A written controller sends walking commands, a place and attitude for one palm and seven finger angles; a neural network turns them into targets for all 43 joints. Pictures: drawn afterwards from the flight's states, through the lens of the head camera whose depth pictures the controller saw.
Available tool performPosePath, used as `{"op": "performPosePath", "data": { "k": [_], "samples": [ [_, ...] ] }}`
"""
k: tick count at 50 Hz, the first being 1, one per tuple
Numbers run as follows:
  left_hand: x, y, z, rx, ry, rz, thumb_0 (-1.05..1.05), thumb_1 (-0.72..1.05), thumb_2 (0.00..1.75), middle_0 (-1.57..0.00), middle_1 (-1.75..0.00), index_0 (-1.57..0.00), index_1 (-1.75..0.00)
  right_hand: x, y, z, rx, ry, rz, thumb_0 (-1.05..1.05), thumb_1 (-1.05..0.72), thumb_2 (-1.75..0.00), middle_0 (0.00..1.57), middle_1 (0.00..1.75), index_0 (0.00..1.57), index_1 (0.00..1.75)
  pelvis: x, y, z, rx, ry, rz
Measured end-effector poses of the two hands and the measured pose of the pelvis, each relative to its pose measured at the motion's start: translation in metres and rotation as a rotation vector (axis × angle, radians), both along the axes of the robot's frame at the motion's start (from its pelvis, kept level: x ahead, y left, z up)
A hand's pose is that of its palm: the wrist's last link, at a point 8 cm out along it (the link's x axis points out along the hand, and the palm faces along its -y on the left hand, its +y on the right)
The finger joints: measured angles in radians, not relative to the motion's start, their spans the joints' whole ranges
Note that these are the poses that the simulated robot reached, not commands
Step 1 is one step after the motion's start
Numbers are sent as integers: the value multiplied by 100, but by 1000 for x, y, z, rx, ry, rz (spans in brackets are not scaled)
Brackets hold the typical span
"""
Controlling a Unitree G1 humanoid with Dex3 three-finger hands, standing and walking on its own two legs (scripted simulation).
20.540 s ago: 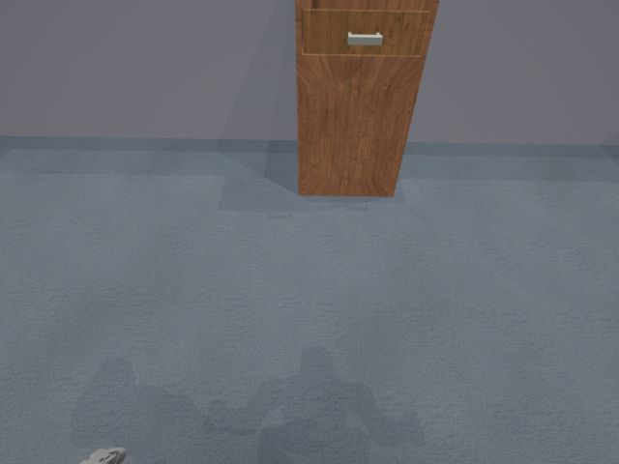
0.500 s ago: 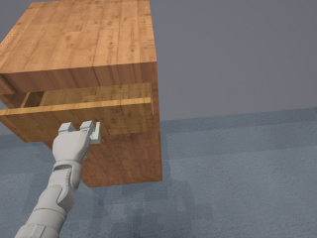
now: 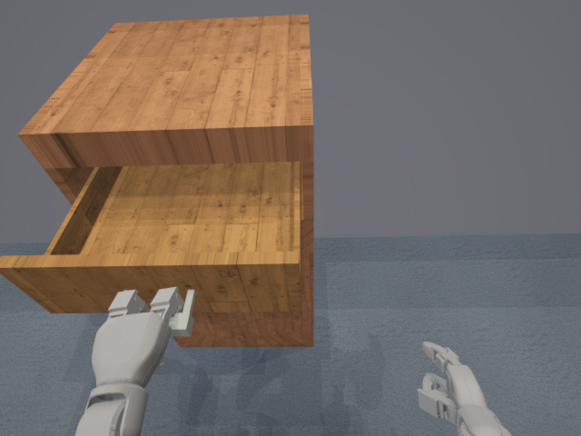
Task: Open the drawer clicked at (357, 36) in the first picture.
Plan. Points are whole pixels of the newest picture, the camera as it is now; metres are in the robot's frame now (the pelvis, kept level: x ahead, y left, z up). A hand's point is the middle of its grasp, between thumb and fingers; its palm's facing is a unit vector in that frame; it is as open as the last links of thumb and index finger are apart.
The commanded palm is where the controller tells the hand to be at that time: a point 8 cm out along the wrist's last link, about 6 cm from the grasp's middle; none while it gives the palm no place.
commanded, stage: pull the drawer open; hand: left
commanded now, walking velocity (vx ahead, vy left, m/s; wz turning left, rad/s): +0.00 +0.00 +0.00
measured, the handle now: (154, 310) +0.28 +0.23 +0.02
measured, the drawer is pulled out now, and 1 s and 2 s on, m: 0.20 0.30 0.30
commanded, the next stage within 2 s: open the thumb to release the handle in 0.66 s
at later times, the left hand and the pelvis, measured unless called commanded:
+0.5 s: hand out of the picture +0.12 +0.21 +0.00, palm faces -0.05 -0.12 -0.99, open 6.0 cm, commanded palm +0.08 +0.22 +0.05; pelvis -0.02 -0.02 -0.02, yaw -1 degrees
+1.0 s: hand out of the picture +0.13 +0.21 +0.00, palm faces +0.02 -0.11 -0.99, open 7.0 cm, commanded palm +0.10 +0.21 +0.05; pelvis -0.02 -0.02 -0.02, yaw +1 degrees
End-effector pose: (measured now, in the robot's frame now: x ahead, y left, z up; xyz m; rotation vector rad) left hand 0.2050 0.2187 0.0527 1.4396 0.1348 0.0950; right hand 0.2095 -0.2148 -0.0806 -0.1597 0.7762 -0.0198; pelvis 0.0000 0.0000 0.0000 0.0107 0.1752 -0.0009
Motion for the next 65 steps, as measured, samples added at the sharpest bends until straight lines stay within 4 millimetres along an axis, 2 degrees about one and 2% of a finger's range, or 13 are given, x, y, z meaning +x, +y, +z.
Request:
{"op": "performPosePath", "data": {
  "k": [4,9,19,25,38,45,51,58,65],
  "samples": [
    [-18,-1,0,3,2,2,5,68,76,-28,-135,-41,-133,2,3,-2,4,-4,28,0,-91,-90,20,30,20,30,-2,-3,-2,1,-5,4],
    [-37,-3,1,3,6,5,5,67,76,-28,-135,-41,-133,-6,1,-9,5,18,41,1,-91,-90,20,30,21,30,-6,-6,-5,5,-4,3],
    [-75,-5,2,4,23,3,5,67,74,-29,-135,-41,-133,-31,-17,-23,-3,66,27,1,-91,-90,20,30,20,30,-12,-13,-11,13,3,-9],
    [-98,-7,2,13,29,-1,4,67,74,-30,-135,-40,-133,-39,-27,-29,-13,75,21,1,-91,-90,20,30,20,30,-17,-16,-16,16,9,-12],
    [-103,-8,2,15,26,4,4,68,72,-27,-130,-37,-129,-33,-30,-26,7,28,10,1,-91,-90,20,30,20,30,-18,-21,-20,22,21,-21],
    [-102,-4,1,28,-17,19,1,64,75,-32,-130,-39,-130,-29,-27,-32,-18,44,43,1,-91,-90,20,30,20,30,-21,-20,-23,16,24,8],
    [-100,-6,2,20,-30,45,1,45,70,-35,-128,-39,-130,-31,-19,-35,0,52,54,1,-91,-90,20,30,20,30,-24,-19,-22,14,16,17],
    [-101,-6,3,16,-10,46,0,6,54,-34,-126,-36,-126,-34,-10,-32,15,44,67,1,-91,-90,20,30,20,30,-26,-19,-19,13,2,20],
    [-101,-5,3,11,-6,31,0,-31,38,-34,-124,-34,-122,-36,-10,-28,4,40,68,1,-91,-90,20,30,20,30,-29,-19,-16,7,-5,24]
  ]
}}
